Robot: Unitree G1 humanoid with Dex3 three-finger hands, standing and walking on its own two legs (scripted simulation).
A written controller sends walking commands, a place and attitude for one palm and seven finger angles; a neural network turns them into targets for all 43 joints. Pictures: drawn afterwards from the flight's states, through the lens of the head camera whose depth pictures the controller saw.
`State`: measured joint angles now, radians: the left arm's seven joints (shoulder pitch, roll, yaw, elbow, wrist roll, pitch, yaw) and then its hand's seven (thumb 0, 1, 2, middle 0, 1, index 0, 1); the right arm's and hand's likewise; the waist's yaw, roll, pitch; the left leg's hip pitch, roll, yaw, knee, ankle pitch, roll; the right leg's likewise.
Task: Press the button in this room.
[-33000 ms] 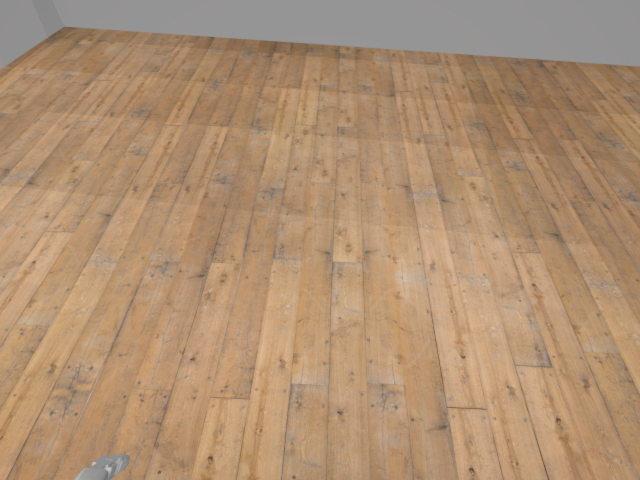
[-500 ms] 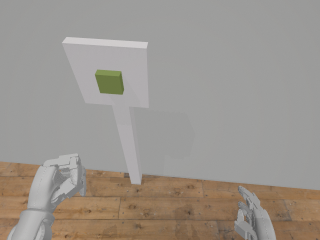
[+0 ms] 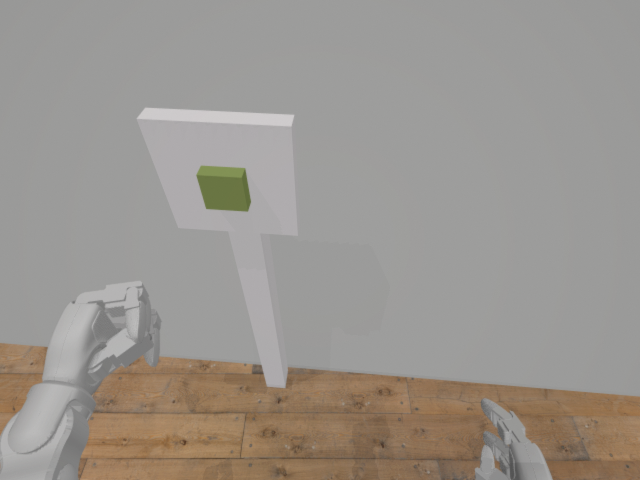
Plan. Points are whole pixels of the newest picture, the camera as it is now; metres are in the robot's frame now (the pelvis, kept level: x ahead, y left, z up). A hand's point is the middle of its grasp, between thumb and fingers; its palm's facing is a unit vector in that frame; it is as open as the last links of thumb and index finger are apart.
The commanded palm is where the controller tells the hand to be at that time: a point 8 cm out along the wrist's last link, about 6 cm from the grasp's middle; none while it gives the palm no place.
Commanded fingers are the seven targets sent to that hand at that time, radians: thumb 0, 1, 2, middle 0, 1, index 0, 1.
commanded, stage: raise the hand and make a fist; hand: left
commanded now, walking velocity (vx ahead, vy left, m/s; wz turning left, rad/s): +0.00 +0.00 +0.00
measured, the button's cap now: (225, 187) +0.49 +0.19 +0.10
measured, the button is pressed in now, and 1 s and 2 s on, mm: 0 0 0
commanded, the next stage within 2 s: aim a knuckle at the button in 0.24 s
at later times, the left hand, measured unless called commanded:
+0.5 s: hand (163, 346) +0.23 +0.19 +0.10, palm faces +0.04 -1.00 -0.06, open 3.1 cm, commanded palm +0.21 +0.24 +0.10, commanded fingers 0.00 0.90 0.90 -1.30 -1.50 -1.30 -1.50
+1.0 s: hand (209, 287) +0.31 +0.17 +0.09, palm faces +0.01 -1.00 -0.05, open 3.1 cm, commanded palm +0.29 +0.22 +0.09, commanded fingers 0.00 0.90 0.90 -1.30 -1.50 -1.30 -1.50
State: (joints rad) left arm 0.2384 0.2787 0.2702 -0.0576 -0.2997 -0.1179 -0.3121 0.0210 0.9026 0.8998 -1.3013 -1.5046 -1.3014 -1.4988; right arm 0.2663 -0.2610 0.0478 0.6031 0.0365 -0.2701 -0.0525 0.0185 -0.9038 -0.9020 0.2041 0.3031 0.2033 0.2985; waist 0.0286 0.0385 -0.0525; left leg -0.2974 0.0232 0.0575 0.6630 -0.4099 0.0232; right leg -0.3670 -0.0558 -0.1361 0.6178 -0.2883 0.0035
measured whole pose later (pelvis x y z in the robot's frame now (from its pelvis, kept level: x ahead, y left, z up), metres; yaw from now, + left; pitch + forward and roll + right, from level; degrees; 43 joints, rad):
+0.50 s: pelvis -0.02 -0.01 +0.00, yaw +1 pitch +1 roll -1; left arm 0.17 0.25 0.23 0.02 -0.27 -0.16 -0.29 0.02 0.90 0.90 -1.30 -1.50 -1.30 -1.50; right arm 0.24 -0.25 0.06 0.63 0.04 -0.30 -0.07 0.02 -0.90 -0.90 0.20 0.30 0.20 0.30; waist 0.04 0.04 -0.02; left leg -0.29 0.03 0.05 0.65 -0.38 0.01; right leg -0.36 -0.05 -0.15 0.62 -0.27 -0.02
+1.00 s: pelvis -0.02 -0.02 +0.00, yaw -1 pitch +4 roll +0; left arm -0.17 0.26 0.23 0.39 -0.22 -0.22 -0.24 0.02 0.90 0.90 -1.30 -1.50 -1.30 -1.50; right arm 0.27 -0.27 0.04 0.65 0.03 -0.23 -0.06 0.02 -0.90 -0.90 0.20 0.30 0.20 0.30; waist 0.00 0.03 -0.02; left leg -0.35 0.03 0.07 0.65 -0.37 0.00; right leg -0.44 -0.05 -0.12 0.64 -0.27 -0.02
